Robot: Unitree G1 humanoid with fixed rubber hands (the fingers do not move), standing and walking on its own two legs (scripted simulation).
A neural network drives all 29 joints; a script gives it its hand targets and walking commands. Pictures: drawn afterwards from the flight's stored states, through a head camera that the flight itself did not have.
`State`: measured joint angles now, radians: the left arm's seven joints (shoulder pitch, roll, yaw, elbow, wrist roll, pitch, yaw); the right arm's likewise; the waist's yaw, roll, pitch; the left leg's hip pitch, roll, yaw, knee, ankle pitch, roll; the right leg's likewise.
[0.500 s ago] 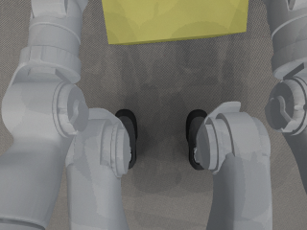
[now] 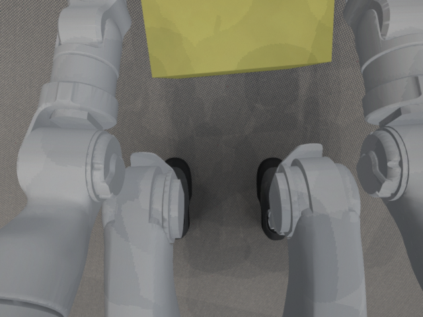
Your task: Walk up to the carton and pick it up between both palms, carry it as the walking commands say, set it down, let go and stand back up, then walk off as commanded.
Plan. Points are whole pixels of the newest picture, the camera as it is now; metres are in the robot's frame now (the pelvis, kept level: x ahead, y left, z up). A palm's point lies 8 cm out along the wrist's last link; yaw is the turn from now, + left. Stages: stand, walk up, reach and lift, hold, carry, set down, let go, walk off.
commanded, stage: reach and lift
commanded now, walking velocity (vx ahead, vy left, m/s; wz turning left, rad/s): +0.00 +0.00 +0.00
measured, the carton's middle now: out of the picture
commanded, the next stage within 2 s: none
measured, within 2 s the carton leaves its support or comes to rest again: neither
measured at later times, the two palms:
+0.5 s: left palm out of the picture +0.56 +0.13 -0.10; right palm out of the picture +0.55 -0.18 -0.09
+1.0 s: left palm out of the picture +0.54 +0.13 -0.02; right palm out of the picture +0.53 -0.18 -0.02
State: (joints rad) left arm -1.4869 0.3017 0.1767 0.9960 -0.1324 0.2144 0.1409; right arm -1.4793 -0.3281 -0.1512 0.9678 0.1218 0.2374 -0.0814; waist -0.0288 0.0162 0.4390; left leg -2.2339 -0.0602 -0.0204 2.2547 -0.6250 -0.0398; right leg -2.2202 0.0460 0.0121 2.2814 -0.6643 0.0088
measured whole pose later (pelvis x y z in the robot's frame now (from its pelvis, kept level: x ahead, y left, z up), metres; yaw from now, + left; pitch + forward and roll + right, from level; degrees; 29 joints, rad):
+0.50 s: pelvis +0.00 +0.00 +0.04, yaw +0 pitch +43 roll +1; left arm -1.42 0.20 0.34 0.86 0.04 0.31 0.18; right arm -1.43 -0.24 -0.30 0.86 -0.05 0.33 -0.08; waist -0.03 0.01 0.21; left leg -2.26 -0.08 -0.03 2.08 -0.57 -0.05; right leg -2.26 0.08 0.04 2.10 -0.59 0.03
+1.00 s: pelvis -0.01 +0.00 +0.08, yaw -1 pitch +46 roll +1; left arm -1.29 0.14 0.40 0.80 0.11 0.33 0.16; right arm -1.30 -0.15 -0.36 0.79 -0.13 0.36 -0.09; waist -0.02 0.01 0.03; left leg -2.18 -0.10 -0.05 1.92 -0.54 -0.06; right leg -2.18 0.10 0.06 1.94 -0.55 0.04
